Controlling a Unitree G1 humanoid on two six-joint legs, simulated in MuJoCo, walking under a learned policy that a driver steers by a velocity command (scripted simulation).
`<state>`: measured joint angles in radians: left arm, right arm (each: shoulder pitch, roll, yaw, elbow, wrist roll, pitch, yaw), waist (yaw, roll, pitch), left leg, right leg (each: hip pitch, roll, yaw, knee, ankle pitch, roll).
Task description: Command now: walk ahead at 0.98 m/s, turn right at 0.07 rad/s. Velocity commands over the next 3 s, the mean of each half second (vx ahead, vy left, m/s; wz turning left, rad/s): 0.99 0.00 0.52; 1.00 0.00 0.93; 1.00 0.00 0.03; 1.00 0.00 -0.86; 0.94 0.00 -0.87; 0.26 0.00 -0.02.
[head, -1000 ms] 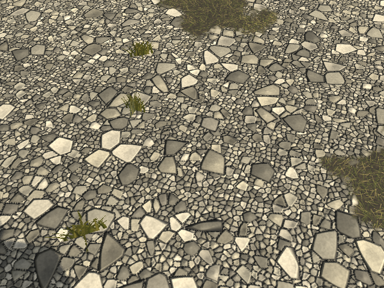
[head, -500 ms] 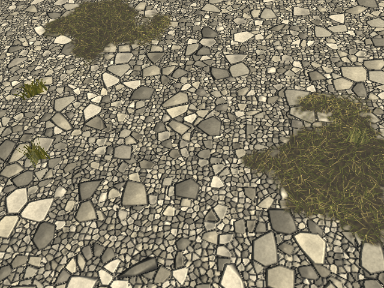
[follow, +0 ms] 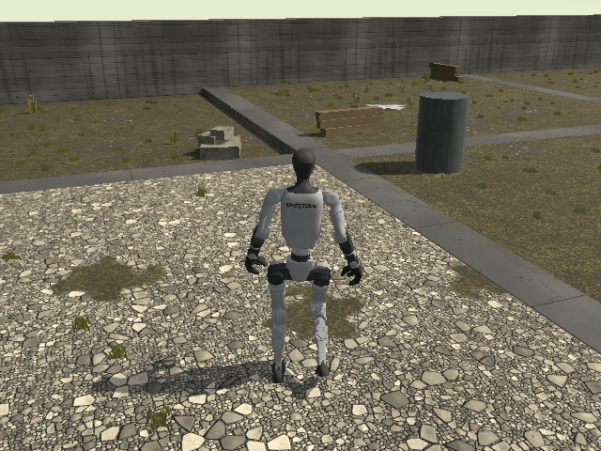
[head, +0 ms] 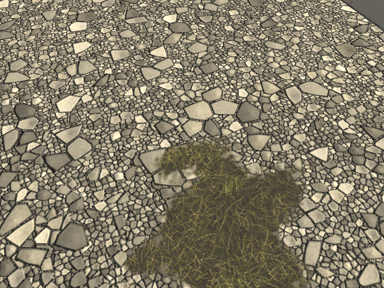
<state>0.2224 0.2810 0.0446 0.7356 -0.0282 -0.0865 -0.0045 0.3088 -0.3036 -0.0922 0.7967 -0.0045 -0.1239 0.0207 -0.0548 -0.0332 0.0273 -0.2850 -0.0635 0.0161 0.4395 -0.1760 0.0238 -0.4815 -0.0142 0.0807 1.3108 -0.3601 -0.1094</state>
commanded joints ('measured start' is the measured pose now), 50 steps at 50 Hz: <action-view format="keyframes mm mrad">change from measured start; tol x32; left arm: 1 -14 -39 -27 -118 7 -23 -8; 10 -211 93 -6 -191 3 -60 -17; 14 319 320 76 -92 45 -41 -3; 37 174 42 -12 -142 9 -86 6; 50 -329 26 -5 -261 39 -58 3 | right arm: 1 1 2 26 -29 22 -15 11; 14 273 91 83 -119 67 -4 -15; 31 -287 -41 39 -272 42 77 68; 35 276 -249 -70 -141 56 106 40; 50 60 -112 -5 -140 46 50 -31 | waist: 1 88 80 24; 12 205 83 -94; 14 185 -410 -436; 29 78 58 136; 34 -144 -120 -98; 37 17 407 -379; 40 26 -94 -108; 50 -22 76 49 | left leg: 1 91 271 -475 -288 -218 249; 10 -56 226 -315 -210 -65 149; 16 -718 128 -138 1096 -172 37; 34 75 -15 190 391 31 175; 36 567 113 -220 199 137 278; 37 807 320 -885 -40 -348 508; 50 -175 22 -370 -198 -1 217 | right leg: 1 -229 -115 61 -125 -14 5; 12 516 -17 -49 -715 230 76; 15 859 -429 858 -1087 -552 -107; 21 377 -278 83 -1100 194 -18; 29 414 -226 -297 -1189 423 36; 34 497 -260 -330 -615 1497 43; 35 275 -207 -310 -269 1299 65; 36 -54 25 -263 198 -29 109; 37 -359 107 29 405 -226 105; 50 97 36 -42 -684 488 178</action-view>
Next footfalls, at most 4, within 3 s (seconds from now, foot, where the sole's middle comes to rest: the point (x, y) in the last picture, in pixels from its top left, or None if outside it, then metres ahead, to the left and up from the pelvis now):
0.26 right None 0.41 -0.17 -0.77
0.70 left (143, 224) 0.72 0.20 -0.77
1.14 right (113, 143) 1.13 0.34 -0.77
1.58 left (22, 146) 1.14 0.75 -0.77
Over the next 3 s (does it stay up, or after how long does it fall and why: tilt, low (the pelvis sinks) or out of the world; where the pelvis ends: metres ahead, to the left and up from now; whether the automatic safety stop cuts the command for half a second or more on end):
stays up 2.02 0.88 0.00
